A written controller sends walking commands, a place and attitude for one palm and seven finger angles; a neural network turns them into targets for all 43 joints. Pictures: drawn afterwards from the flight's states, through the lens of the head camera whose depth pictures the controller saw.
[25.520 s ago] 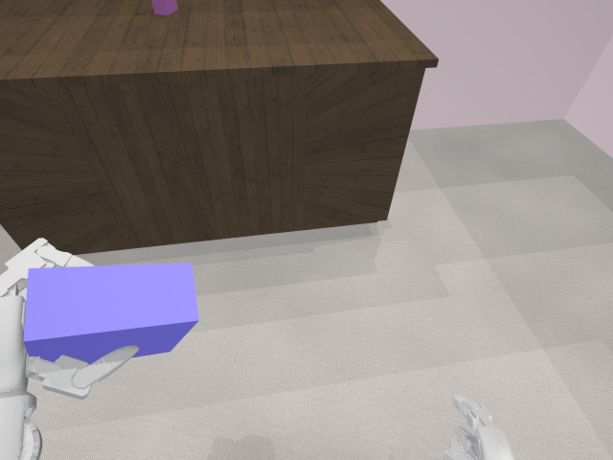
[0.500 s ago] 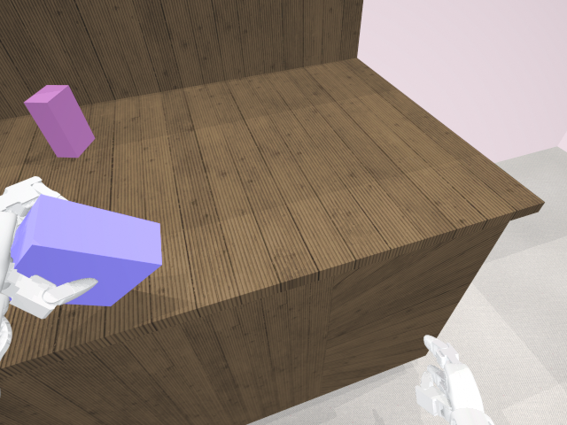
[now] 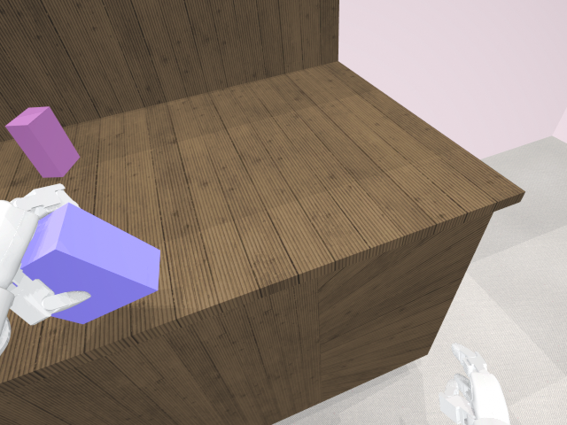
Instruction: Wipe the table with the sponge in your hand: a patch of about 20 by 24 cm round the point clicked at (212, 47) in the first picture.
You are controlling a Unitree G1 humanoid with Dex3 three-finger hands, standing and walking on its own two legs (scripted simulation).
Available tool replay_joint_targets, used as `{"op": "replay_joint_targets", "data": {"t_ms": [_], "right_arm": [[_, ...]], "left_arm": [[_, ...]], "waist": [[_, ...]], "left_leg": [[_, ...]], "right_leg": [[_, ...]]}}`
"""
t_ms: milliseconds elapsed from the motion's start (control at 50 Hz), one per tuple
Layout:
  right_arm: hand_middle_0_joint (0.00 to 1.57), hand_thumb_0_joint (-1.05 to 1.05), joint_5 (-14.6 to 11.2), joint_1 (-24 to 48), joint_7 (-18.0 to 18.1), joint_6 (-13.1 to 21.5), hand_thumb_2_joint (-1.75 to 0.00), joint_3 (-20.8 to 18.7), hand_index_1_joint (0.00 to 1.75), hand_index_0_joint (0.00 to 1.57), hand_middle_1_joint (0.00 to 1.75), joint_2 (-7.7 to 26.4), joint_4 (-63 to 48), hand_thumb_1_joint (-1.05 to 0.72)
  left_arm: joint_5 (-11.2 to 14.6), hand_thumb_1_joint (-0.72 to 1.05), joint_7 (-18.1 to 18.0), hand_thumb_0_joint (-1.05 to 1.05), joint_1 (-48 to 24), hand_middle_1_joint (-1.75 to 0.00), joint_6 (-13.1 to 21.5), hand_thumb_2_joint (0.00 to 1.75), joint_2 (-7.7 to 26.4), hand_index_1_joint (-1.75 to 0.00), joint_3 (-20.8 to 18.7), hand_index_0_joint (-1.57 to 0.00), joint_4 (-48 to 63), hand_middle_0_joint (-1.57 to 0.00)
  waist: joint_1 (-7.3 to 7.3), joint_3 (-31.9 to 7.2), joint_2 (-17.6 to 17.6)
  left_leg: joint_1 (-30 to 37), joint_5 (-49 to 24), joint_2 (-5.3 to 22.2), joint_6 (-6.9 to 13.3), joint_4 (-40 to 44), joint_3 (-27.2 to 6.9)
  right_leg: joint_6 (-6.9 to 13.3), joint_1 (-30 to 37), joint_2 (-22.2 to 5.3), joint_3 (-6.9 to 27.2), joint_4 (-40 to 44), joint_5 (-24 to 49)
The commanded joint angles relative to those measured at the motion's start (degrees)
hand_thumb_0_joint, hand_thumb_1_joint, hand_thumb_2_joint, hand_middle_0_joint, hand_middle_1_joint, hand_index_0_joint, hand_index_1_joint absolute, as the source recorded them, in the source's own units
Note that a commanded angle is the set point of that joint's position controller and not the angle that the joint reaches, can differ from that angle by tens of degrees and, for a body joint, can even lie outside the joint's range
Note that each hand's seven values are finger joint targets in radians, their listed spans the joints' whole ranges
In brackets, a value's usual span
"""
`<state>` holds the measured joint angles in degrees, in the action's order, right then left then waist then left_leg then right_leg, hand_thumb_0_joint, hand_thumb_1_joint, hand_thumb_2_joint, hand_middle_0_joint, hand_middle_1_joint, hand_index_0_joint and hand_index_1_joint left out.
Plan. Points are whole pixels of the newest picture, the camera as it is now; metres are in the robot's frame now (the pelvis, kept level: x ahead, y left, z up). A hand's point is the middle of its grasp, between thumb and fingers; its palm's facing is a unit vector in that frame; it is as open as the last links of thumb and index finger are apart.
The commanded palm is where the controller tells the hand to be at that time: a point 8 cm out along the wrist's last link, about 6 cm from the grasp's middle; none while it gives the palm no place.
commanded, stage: turn the palm down, sponge in hand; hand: left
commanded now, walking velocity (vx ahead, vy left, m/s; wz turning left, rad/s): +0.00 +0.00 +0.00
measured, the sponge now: (93, 276) +0.23 +0.27 +0.15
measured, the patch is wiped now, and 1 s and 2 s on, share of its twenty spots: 0.00 0.00 0.00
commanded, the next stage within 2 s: move the sponge above the wiping area in 1.18 s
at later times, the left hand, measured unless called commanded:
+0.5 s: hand (17, 241) +0.22 +0.32 +0.22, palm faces +0.27 -0.17 -0.95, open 10.0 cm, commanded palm +0.17 +0.32 +0.29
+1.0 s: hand (16, 238) +0.22 +0.32 +0.23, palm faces +0.29 -0.09 -0.95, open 10.0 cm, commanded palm +0.17 +0.31 +0.29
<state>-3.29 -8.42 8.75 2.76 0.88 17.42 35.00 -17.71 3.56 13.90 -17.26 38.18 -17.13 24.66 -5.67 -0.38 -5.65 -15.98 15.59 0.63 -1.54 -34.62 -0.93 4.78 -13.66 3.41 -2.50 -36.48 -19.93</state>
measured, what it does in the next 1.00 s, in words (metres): stands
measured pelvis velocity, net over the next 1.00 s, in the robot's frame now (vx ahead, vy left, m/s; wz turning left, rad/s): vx -0.02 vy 0.03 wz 0.01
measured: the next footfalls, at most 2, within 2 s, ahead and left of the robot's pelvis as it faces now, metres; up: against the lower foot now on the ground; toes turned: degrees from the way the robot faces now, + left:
none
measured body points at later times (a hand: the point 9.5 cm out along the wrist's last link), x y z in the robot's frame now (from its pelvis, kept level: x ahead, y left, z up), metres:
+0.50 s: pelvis -0.02 +0.03 +0.01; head -0.04 -0.02 +0.46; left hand +0.20 +0.33 +0.27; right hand +0.27 -0.13 -0.04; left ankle +0.03 +0.14 -0.72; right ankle +0.00 -0.06 -0.72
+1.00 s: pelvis -0.02 +0.03 +0.01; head -0.04 -0.02 +0.46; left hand +0.20 +0.32 +0.28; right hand +0.26 -0.13 -0.05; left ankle +0.03 +0.14 -0.72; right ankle +0.00 -0.06 -0.72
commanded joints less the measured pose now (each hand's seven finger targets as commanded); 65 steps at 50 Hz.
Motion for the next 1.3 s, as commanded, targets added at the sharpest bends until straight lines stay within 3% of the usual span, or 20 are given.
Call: {"op": "replay_joint_targets", "data": {"t_ms": [0, 60, 80, 160, 280, 320, 460, 580, 660, 680, 760, 780, 960, 1020, 1060, 1120, 1160, 1180, 1260, 1280], "right_arm": [[0.2, 0.0, 0.5, 12.9, 0.1, 4.1, -0.9, -0.7, 0.3, 0.2, 0.3, 3.4, -10.7, -0.9], [0.2, 0.0, 0.2, 16.1, 0.0, 3.9, -0.9, 0.1, 0.3, 0.2, 0.3, 3.3, -10.6, -0.9], [0.2, 0.0, 0.4, 15.9, 0.0, 3.4, -0.9, 0.3, 0.3, 0.2, 0.3, 3.3, -10.8, -0.9], [0.2, 0.0, -0.3, 19.7, -0.5, 2.8, -0.9, 1.4, 0.3, 0.2, 0.3, 3.0, -10.4, -0.9], [0.2, 0.0, 0.0, 22.4, -0.9, 1.8, -0.9, 2.5, 0.3, 0.2, 0.3, 2.4, -10.5, -0.9], [0.2, 0.0, 0.1, 22.3, -1.1, 1.3, -0.9, 2.5, 0.3, 0.2, 0.3, 2.5, -9.7, -0.9], [0.2, 0.0, -0.3, 27.5, -2.2, 0.4, -0.9, 3.4, 0.3, 0.2, 0.3, 1.5, -9.2, -0.9], [0.2, 0.0, -0.1, 27.0, -2.8, -0.4, -0.9, 3.5, 0.3, 0.2, 0.3, 1.3, -8.8, -0.9], [0.2, 0.0, -0.6, 27.9, -3.2, -0.6, -0.9, 3.7, 0.3, 0.2, 0.3, 0.9, -9.3, -0.9], [0.2, 0.0, -0.2, 26.7, -3.2, -0.7, -0.9, 3.6, 0.3, 0.2, 0.3, 1.2, -9.1, -0.9], [0.2, 0.0, -0.3, 27.9, -3.3, -0.4, -0.9, 3.7, 0.3, 0.2, 0.3, 0.9, -9.6, -0.9], [0.2, 0.0, 0.0, 26.8, -3.3, -0.4, -0.9, 3.6, 0.3, 0.2, 0.3, 1.1, -9.3, -0.9], [0.2, 0.0, -0.3, 27.7, -3.3, 0.8, -0.9, 3.4, 0.3, 0.2, 0.3, 1.0, -9.0, -0.9], [0.2, 0.0, 0.2, 26.1, -3.4, 0.7, -0.9, 2.8, 0.3, 0.2, 0.3, 1.6, -8.4, -0.9], [0.2, 0.0, -0.2, 27.6, -3.5, 1.1, -0.9, 3.0, 0.3, 0.2, 0.3, 1.1, -8.9, -0.9], [0.2, 0.0, 0.1, 25.8, -3.6, 0.7, -0.9, 2.6, 0.3, 0.2, 0.3, 1.7, -8.4, -0.9], [0.2, 0.0, -0.4, 27.4, -3.6, 1.2, -0.9, 2.8, 0.3, 0.2, 0.3, 1.2, -8.9, -0.9], [0.2, 0.0, 0.0, 26.5, -3.6, 1.0, -0.9, 2.7, 0.3, 0.2, 0.3, 1.6, -8.8, -0.9], [0.2, 0.0, -0.3, 27.4, -3.7, 1.2, -0.9, 2.7, 0.3, 0.2, 0.3, 1.4, -9.0, -0.9], [0.2, 0.0, -0.1, 26.4, -3.6, 1.0, -0.9, 2.5, 0.3, 0.2, 0.3, 1.7, -8.7, -0.9]], "left_arm": [[-4.5, 0.1, -4.4, 0.0, -15.0, -1.6, 0.5, 1.3, 17.2, -1.6, -9.7, -1.2, 10.6, -1.2], [-6.9, 0.1, -4.7, 0.0, -17.0, -1.6, -2.7, 1.3, 18.3, -1.6, -9.4, -1.2, 9.1, -1.2], [-7.6, 0.1, -4.3, 0.0, -18.6, -1.6, -4.1, 1.3, 16.3, -1.6, -6.5, -1.2, 8.8, -1.2], [-11.0, 0.1, -2.2, 0.0, -20.8, -1.6, -8.3, 1.3, 16.5, -1.6, -4.3, -1.2, 7.4, -1.2], [-16.5, 0.1, 1.4, 0.0, -26.0, -1.6, -11.0, 1.3, 14.1, -1.6, 1.9, -1.2, 8.9, -1.2], [-18.6, 0.1, 1.9, 0.0, -27.4, -1.6, -11.3, 1.3, 15.2, -1.6, 1.7, -1.2, 8.2, -1.2], [-24.0, 0.1, 2.3, 0.0, -33.6, -1.6, -14.0, 1.3, 16.0, -1.6, 2.7, -1.2, 9.3, -1.2], [-25.5, 0.1, 3.2, 0.0, -34.9, -1.6, -14.8, 1.3, 12.3, -1.6, 6.5, -1.2, 7.7, -1.2], [-27.0, 0.1, 3.1, 0.0, -33.8, -1.6, -14.7, 1.3, 13.0, -1.6, 5.5, -1.2, 8.1, -1.2], [-27.1, 0.1, 3.1, 0.0, -33.7, -1.6, -14.5, 1.3, 11.6, -1.6, 6.9, -1.2, 7.3, -1.2], [-28.3, 0.1, 2.0, 0.0, -34.7, -1.6, -13.7, 1.3, 13.8, -1.6, 5.0, -1.2, 9.6, -1.2], [-28.2, 0.1, 1.8, 0.0, -34.7, -1.6, -13.6, 1.3, 12.4, -1.6, 6.3, -1.2, 8.1, -1.2], [-27.6, 0.1, 0.7, 0.0, -34.7, -1.6, -12.8, 1.3, 14.0, -1.6, 4.4, -1.2, 8.5, -1.2], [-27.3, 0.1, 0.9, 0.0, -32.3, -1.6, -12.6, 1.3, 13.0, -1.6, 5.1, -1.2, 6.7, -1.2], [-27.2, 0.1, 0.8, 0.0, -32.4, -1.6, -12.8, 1.3, 13.7, -1.6, 4.0, -1.2, 8.0, -1.2], [-26.6, 0.1, 1.0, 0.0, -31.3, -1.6, -12.6, 1.3, 12.5, -1.6, 5.2, -1.2, 5.9, -1.2], [-26.9, 0.1, 0.8, 0.0, -32.0, -1.6, -12.7, 1.3, 13.8, -1.6, 3.9, -1.2, 7.4, -1.2], [-26.7, 0.1, 0.9, 0.0, -32.3, -1.6, -12.8, 1.3, 12.2, -1.6, 5.5, -1.2, 6.7, -1.2], [-27.0, 0.1, 0.7, 0.0, -32.2, -1.6, -12.7, 1.3, 14.8, -1.6, 3.2, -1.2, 7.7, -1.2], [-26.9, 0.1, 0.9, 0.0, -31.9, -1.6, -12.9, 1.3, 13.1, -1.6, 4.8, -1.2, 5.7, -1.2]], "waist": [[-0.69, -8.8, 1.9], [-1.79, -8.2, 0.5], [-1.44, -8.7, 0.1], [-1.94, -8.1, 1.3], [-1.68, -9.0, 0.6], [-1.82, -9.4, 1.9], [-3.07, -11.7, -1.8], [-2.65, -10.7, -0.6], [-3.15, -10.6, -0.3], [-2.89, -10.8, 0.5], [-3.35, -11.4, -1.8], [-3.09, -11.5, -0.2], [-3.36, -10.8, -0.5], [-3.34, -11.5, 0.3], [-3.61, -11.5, 0.5], [-3.11, -10.6, 2.2], [-3.36, -10.9, 1.4], [-3.13, -11.2, 1.1], [-3.53, -11.5, 1.1], [-3.13, -10.6, 1.6]], "left_leg": [[4.1, -10.3, -1.3, 2.9, 2.0, 1.5], [4.4, -9.1, -1.4, 2.8, 4.0, 1.2], [4.3, -9.3, -1.3, 2.8, 4.5, 1.3], [5.3, -8.8, -1.3, 2.7, 6.8, 0.6], [7.2, -9.0, -1.3, 3.0, 9.3, -0.3], [7.7, -8.6, -1.3, 3.0, 10.4, -1.1], [9.1, -9.9, -1.5, 2.6, 12.0, -2.4], [8.9, -8.6, -1.0, 2.6, 13.2, -2.8], [8.9, -8.0, -1.1, 2.5, 13.9, -3.4], [8.5, -8.0, -1.0, 2.6, 14.0, -3.0], [9.2, -7.3, -1.3, 2.7, 13.7, -3.3], [8.8, -7.7, -1.4, 2.7, 13.6, -3.0], [9.6, -8.7, -1.9, 2.6, 12.5, -2.8], [9.5, -10.7, -1.9, 2.8, 11.9, -2.2], [9.7, -11.3, -2.0, 2.7, 11.1, -2.3], [9.0, -10.9, -2.0, 2.8, 11.2, -1.8], [9.4, -10.8, -2.2, 2.8, 10.6, -1.9], [9.0, -11.3, -2.1, 2.9, 10.6, -1.5], [9.4, -12.2, -2.3, 2.8, 10.2, -1.8], [8.7, -11.9, -2.2, 2.9, 10.2, -1.3]], "right_leg": [[-4.9, -0.1, -6.0, 7.9, 10.2, 12.5], [-4.2, 0.6, -5.4, 7.8, 10.8, 9.9], [-4.2, 1.1, -5.5, 6.7, 10.7, 10.8], [-3.8, 1.5, -4.7, 6.0, 11.5, 9.0], [-3.2, 2.3, -4.1, 4.1, 12.5, 8.6], [-3.2, 2.5, -3.8, 3.7, 12.8, 7.6], [-1.4, 4.2, -2.8, 4.9, 12.7, 7.7], [-1.3, 4.1, -2.9, 3.3, 13.1, 7.8], [-0.9, 4.2, -2.3, 4.6, 13.3, 7.2], [-1.2, 4.6, -2.7, 2.8, 13.1, 7.6], [-0.8, 4.7, -2.3, 5.3, 13.6, 6.4], [-1.0, 5.1, -2.8, 3.6, 13.4, 6.8], [-0.7, 4.5, -2.9, 6.7, 14.8, 5.9], [-1.1, 5.4, -3.6, 5.3, 14.6, 8.8], [-0.7, 5.1, -3.4, 7.7, 14.7, 8.8], [-1.5, 4.8, -3.9, 5.9, 14.9, 9.1], [-1.0, 4.3, -3.6, 8.2, 15.1, 7.9], [-1.2, 5.0, -4.0, 6.5, 14.6, 9.4], [-1.0, 5.1, -3.8, 8.6, 14.6, 10.2], [-1.4, 4.8, -4.1, 6.8, 14.7, 10.1]]}}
